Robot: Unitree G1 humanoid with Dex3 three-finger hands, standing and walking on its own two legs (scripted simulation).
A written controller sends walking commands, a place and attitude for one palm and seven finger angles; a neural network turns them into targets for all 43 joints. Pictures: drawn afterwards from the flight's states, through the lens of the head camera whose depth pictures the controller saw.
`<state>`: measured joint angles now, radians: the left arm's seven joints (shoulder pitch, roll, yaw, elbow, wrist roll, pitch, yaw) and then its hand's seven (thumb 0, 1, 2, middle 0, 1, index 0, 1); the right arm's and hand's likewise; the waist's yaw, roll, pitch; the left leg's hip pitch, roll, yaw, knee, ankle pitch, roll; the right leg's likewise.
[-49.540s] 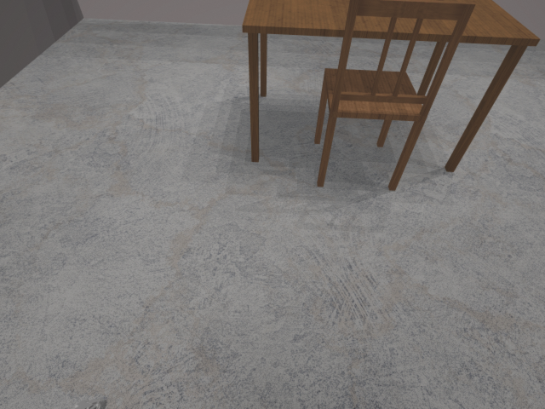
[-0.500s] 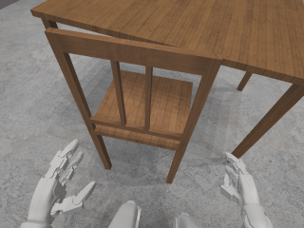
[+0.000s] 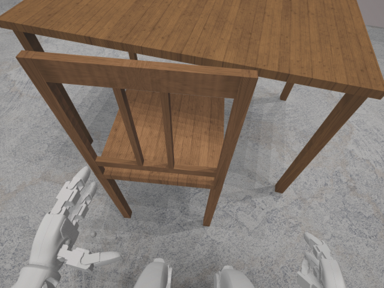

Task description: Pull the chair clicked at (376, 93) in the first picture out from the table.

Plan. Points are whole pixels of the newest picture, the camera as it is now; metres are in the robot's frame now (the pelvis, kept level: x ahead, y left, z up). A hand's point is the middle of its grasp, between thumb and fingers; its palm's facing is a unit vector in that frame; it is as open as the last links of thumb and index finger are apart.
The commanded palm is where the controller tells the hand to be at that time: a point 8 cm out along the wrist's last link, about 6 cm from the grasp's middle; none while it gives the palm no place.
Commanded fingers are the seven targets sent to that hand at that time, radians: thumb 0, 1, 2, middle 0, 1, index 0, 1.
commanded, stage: raise the hand toward the chair's back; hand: left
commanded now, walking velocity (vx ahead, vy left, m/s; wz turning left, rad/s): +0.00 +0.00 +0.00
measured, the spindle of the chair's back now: (131, 132) +0.46 +0.17 +0.01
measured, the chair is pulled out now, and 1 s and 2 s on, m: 0.13 0.13 0.13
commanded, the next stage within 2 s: aim the fingers beside a spindle in 1.04 s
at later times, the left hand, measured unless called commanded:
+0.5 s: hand (70, 219) +0.23 +0.23 +0.06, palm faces -0.05 -1.00 -0.05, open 16.9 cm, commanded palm +0.22 +0.28 +0.06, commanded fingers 0.00 -0.50 0.30 -0.06 -0.08 -0.06 -0.08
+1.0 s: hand (72, 213) +0.24 +0.23 +0.05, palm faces -0.06 -1.00 -0.06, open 17.0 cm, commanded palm +0.23 +0.28 +0.06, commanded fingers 0.00 -0.50 0.30 -0.06 -0.08 -0.06 -0.08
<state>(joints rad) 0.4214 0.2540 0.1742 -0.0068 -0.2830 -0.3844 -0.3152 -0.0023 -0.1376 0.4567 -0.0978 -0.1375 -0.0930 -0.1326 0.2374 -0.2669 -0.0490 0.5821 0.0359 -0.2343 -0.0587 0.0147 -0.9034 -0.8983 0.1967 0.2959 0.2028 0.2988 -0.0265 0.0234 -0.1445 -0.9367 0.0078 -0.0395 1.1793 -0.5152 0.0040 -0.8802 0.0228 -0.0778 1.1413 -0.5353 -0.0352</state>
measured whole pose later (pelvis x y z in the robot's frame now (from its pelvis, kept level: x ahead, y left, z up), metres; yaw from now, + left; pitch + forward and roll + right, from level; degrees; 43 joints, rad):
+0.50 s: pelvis +0.00 +0.02 +0.01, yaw +1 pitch +14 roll -4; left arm 0.31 0.30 0.21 0.04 -0.29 -0.32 -0.34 -0.01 -0.50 0.30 -0.06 -0.08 -0.06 -0.08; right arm 0.22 -0.23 0.04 0.54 0.03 -0.21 -0.05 0.01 -0.90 -0.90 0.20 0.30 0.21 0.30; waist 0.00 0.03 -0.14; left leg -0.89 -0.01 -0.05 1.14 -0.50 0.03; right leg -0.81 0.01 -0.08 1.07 -0.51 -0.01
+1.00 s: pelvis +0.01 +0.02 +0.01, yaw +0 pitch +15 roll -3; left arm 0.30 0.30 0.23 0.06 -0.29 -0.33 -0.34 -0.02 -0.50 0.30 -0.06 -0.08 -0.06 -0.08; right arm 0.24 -0.25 0.02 0.54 0.03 -0.21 -0.04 0.01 -0.90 -0.90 0.20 0.30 0.21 0.30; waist -0.02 0.03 -0.14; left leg -0.88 0.00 -0.04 1.12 -0.50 0.03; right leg -0.80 0.01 -0.08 1.05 -0.51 -0.01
